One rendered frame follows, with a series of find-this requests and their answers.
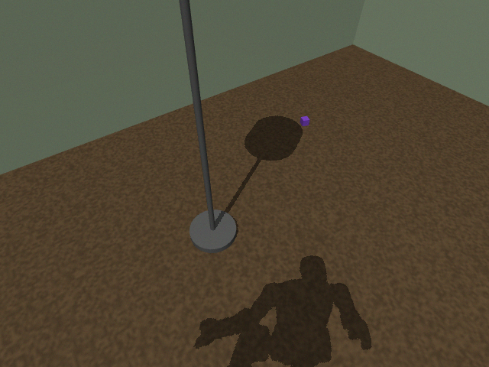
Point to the floor lamp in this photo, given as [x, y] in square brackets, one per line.
[214, 230]

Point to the cube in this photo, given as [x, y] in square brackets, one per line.
[304, 121]

